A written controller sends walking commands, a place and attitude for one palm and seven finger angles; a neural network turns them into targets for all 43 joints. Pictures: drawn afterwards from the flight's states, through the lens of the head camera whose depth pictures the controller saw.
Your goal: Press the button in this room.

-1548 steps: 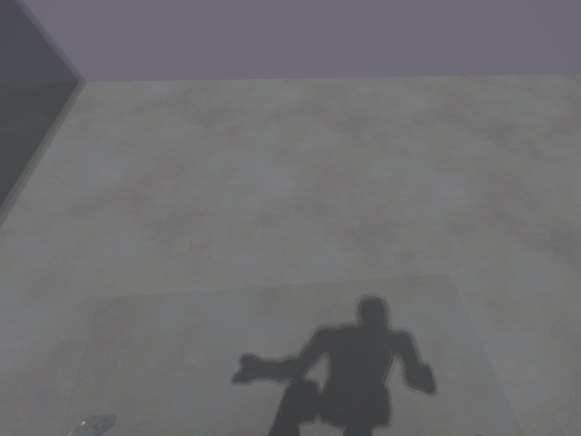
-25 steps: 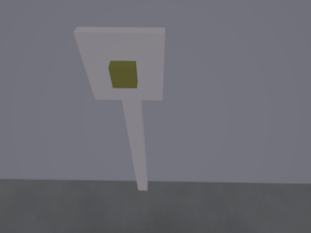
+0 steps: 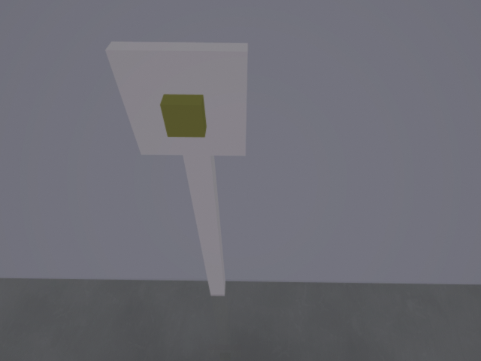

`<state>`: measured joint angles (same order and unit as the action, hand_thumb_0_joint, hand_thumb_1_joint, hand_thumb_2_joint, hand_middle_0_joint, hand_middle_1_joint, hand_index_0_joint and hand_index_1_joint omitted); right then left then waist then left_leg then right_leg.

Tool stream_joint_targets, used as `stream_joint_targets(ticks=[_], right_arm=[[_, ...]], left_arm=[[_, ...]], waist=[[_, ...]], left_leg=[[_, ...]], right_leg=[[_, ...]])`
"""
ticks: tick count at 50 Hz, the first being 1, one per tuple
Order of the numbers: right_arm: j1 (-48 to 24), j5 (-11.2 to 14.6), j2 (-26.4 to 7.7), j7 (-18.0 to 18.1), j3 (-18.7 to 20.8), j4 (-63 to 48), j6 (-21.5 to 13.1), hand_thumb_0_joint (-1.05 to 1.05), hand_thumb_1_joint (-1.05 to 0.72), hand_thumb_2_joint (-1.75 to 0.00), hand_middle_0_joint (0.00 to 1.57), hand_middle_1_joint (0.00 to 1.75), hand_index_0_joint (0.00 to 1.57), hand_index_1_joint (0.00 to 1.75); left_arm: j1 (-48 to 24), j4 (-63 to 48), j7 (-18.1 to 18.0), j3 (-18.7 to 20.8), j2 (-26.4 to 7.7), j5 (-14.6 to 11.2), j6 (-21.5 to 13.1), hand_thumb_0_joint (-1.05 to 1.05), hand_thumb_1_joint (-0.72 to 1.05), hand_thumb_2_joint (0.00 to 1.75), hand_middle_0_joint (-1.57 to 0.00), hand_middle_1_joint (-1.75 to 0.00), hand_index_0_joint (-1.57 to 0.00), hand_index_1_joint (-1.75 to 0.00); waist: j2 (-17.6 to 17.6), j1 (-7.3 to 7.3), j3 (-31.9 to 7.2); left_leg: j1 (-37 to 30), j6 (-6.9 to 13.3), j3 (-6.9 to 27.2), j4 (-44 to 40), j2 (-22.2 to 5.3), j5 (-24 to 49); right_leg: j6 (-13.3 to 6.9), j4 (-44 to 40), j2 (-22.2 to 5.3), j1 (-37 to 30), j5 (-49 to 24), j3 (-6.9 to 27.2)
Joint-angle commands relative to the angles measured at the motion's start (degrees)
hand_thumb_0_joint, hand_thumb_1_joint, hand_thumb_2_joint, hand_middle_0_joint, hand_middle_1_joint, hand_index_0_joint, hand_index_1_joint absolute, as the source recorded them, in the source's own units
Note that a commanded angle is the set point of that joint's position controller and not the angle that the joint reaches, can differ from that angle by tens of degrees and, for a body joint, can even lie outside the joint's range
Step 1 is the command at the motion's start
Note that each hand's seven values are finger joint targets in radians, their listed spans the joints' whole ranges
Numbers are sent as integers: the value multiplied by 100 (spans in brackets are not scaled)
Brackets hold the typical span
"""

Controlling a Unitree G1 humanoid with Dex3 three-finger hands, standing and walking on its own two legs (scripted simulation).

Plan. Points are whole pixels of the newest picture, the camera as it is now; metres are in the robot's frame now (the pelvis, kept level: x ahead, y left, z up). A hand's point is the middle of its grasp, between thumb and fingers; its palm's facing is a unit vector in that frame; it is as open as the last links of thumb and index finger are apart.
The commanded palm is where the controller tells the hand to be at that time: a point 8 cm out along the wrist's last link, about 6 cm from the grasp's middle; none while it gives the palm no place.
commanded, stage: shuffle to correct the standing spot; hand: left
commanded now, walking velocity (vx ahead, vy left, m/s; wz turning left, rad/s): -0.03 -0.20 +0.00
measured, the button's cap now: (185, 115) +0.47 +0.13 +0.18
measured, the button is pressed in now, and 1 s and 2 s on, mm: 0 0 0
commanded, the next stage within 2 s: come to a stop and stand still in 0.32 s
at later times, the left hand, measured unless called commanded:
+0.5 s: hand out of the picture -0.04 +0.11 -0.18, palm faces +0.11 -0.98 -0.17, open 7.4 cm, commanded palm none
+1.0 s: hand out of the picture -0.04 +0.05 -0.19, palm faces +0.03 -0.98 -0.18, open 7.4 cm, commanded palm none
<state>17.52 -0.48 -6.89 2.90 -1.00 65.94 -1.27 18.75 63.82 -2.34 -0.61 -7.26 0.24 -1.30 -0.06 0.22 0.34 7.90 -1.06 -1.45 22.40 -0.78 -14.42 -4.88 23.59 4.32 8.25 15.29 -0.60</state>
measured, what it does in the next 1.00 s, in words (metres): steps to the right: left foot, then right foot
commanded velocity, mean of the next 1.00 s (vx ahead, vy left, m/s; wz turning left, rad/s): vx -0.01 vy -0.06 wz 0.00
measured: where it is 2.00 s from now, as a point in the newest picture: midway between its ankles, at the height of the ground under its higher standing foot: outside the picture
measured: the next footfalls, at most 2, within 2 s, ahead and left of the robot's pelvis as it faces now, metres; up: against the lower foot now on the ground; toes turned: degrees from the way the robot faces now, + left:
left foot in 0.60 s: +0.01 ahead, +0.03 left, +0.00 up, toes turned +7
right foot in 0.82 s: -0.03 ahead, -0.28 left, +0.00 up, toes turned +4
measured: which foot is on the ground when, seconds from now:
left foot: down 0.00-0.30, up 0.32-0.58, down 0.60-1.00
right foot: down 0.00-0.58, up 0.60-0.80, down 0.82-1.00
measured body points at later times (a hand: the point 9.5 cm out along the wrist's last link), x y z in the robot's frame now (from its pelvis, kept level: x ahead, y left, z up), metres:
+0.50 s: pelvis -0.02 -0.05 -0.01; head +0.01 -0.04 +0.44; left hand -0.04 +0.16 -0.17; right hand -0.01 -0.29 -0.16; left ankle -0.07 +0.06 -0.69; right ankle -0.03 -0.06 -0.74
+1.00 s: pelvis -0.02 -0.12 -0.01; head -0.01 -0.12 +0.44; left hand -0.04 +0.10 -0.17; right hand +0.02 -0.37 -0.16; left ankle -0.03 +0.03 -0.74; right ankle -0.07 -0.29 -0.74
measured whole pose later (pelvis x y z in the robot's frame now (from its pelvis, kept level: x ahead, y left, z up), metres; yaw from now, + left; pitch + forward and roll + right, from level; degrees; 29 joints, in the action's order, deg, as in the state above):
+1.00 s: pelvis -0.02 -0.12 -0.01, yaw +2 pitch +0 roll +0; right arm 12.7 -0.4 -10.6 1.8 2.1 60.7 -0.3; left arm 17.5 62.5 -1.6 0.0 -8.9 1.1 -0.6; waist -1.3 0.7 2.0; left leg 14.6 -2.6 -3.3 30.5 -4.3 -15.7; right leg 3.9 29.4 -3.2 9.4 20.2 4.0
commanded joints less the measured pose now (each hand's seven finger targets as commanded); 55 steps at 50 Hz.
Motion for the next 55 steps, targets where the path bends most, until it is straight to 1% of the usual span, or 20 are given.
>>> stream_joint_targets(ticks=[1, 10, 13, 15, 20, 23, 25, 27, 28, 29, 30, 32, 33, 35, 37, 39, 41, 43, 47, 55], right_arm=[[470, -55, -560, 76, 136, -89, -36, 0, -90, -90, 20, 30, 20, 30], [376, -101, -933, 188, 394, -252, 83, 0, -90, -90, 20, 30, 20, 30], [251, -91, -758, 195, 401, -364, 130, 0, -90, -90, 20, 30, 20, 30], [129, -65, -514, 193, 369, -437, 193, 0, -90, -90, 20, 30, 20, 30], [81, -42, -610, 180, 424, -385, 245, 0, -90, -90, 20, 30, 20, 30], [220, -28, -579, 168, 404, -394, 249, 0, -90, -90, 20, 30, 20, 30], [675, -6, -634, 195, 448, -329, 232, 0, -90, -90, 20, 30, 20, 30], [2009, 67, -807, 307, 580, -19, 182, 0, -90, -90, 20, 30, 20, 30], [2920, 76, -956, 387, 636, 165, 101, 0, -90, -90, 20, 30, 20, 30], [2126, 29, -958, 410, 485, -177, 59, 0, -90, -90, 20, 30, 20, 30], [204, 25, -705, 371, 326, -877, 136, 0, -90, -90, 20, 30, 20, 30], [-1816, -123, -907, 139, 317, -1814, -37, 0, -90, -90, 20, 30, 20, 30], [-1452, -194, -779, 63, 268, -1545, -57, 0, -90, -90, 20, 30, 20, 30], [-551, -204, -943, 8, 332, -1158, -33, 0, -90, -90, 20, 30, 20, 30], [-42, -195, -994, -16, 348, -909, -15, 0, -90, -90, 20, 30, 20, 30], [283, -116, -1019, -40, 396, -756, -8, 0, -90, -90, 20, 30, 20, 30], [216, -16, -759, -76, 382, -767, -31, 0, -90, -90, 20, 30, 20, 30], [77, -22, -698, -136, 361, -799, -70, 0, -90, -90, 20, 30, 20, 30], [-146, -7, -828, -109, 396, -755, 16, 0, -90, -90, 20, 30, 20, 30], [-267, -12, -775, -142, 335, -524, 104, 0, -90, -90, 20, 30, 20, 30]], left_arm=[[515, -146, 37, 156, -459, 44, 45, 0, 90, 90, -20, -30, -20, -30], [710, -452, 152, 369, -416, 139, 235, 0, 90, 90, -20, -30, -20, -30], [783, -527, 160, 428, -547, 174, 257, 0, 90, 90, -20, -30, -20, -30], [930, -533, 121, 501, -773, 184, 285, 0, 90, 90, -20, -30, -20, -30], [486, -795, 76, 487, -592, 155, 288, 0, 90, 90, -20, -30, -20, -30], [601, -784, 37, 503, -625, 163, 252, 0, 90, 90, -20, -30, -20, -30], [464, -766, 30, 583, -689, 115, 228, 0, 90, 90, -20, -30, -20, -30], [-298, -905, 13, 702, -894, 59, 258, 0, 90, 90, -20, -30, -20, -30], [-603, -1011, -28, 721, -915, -59, 305, 0, 90, 90, -20, -30, -20, -30], [-14, -1016, -52, 602, -594, -158, 379, 0, 90, 90, -20, -30, -20, -30], [622, -879, -78, 636, -616, -73, 483, 0, 90, 90, -20, -30, -20, -30], [1095, -977, 41, 604, -547, 155, 476, 0, 90, 90, -20, -30, -20, -30], [846, -818, 85, 538, -430, 235, 421, 0, 90, 90, -20, -30, -20, -30], [556, -801, 120, 329, -170, 177, 304, 0, 90, 90, -20, -30, -20, -30], [271, -723, 108, 224, -104, 124, 173, 0, 90, 90, -20, -30, -20, -30], [433, -592, 85, 203, -309, 100, 47, 0, 90, 90, -20, -30, -20, -30], [430, -512, 37, 236, -780, 103, -36, 0, 90, 90, -20, -30, -20, -30], [432, -511, 50, 240, -999, 80, -34, 0, 90, 90, -20, -30, -20, -30], [334, -278, 41, 216, -978, 107, -23, 0, 90, 90, -20, -30, -20, -30], [116, -218, 59, 173, -911, 88, 28, 0, 90, 90, -20, -30, -20, -30]], waist=[[74, 3, 388], [404, -60, 266], [-301, -94, 221], [-1142, -237, 126], [-253, -75, 160], [-72, -79, 43], [-306, 125, 81], [-1024, 795, 225], [-220, 1254, -33], [2432, 730, -44], [1593, -185, 364], [1006, -953, 655], [388, -815, 786], [278, -359, 795], [317, -82, 467], [156, -30, -99], [-512, 58, -305], [437, 47, -494], [-887, 16, -198], [-313, 2, 500]], left_leg=[[119, 289, 451, -126, -691, 1270], [713, 714, 969, 42, -1292, 1125], [1243, 406, 289, 718, -695, 251], [1713, 160, -303, 2368, 27, -1240], [2097, 159, -64, 3924, -140, -1336], [2083, 163, -106, 3282, -121, -1213], [1647, 174, -328, 2273, -4, -1279], [-139, 464, -673, 467, 266, -1162], [-1180, 892, -312, -837, -216, 169], [-276, 1614, 1891, -866, -2191, 1189], [1723, 1752, 2288, -812, -2521, 324], [3675, 1347, 2097, -975, -2137, -907], [3117, 1047, 1360, -1261, -1359, -1132], [1992, 955, 872, -950, -1097, -650], [738, 939, 745, -288, -1044, 596], [63, 587, 378, 595, -718, 1741], [406, 197, 38, 747, -388, 1333], [161, 130, -83, 492, -278, 1187], [156, 77, -197, 801, -397, 1597], [94, 4, -134, 390, -426, 824]], right_leg=[[195, -182, -738, 399, -1332, 604], [287, 710, -521, 662, -853, 424], [316, 67, -824, 371, -1243, 950], [106, -727, -1471, 62, -1867, 1782], [-250, -799, -1354, 46, -2277, 1396], [325, -968, -1328, -468, -2388, 1462], [1264, -1235, -1123, -591, -3152, 1261], [2269, -725, -580, 329, -5011, 491], [2387, 1403, -163, 895, -4987, -3], [1648, 4680, 196, 1556, 1455, 331], [722, 5297, -354, 1269, 2132, 1215], [318, 5663, -687, 679, 1229, 1539], [480, 4767, -413, 984, 749, 648], [654, 2929, -558, 1159, 1042, 57], [788, 1243, -576, 1160, 1265, -197], [841, -193, -525, 601, -43, -209], [562, -34, -1145, 183, -2103, 874], [524, 225, -1321, 126, -2730, 665], [614, 275, -1084, 172, -3270, 527], [592, -377, -975, 702, -1189, 656]])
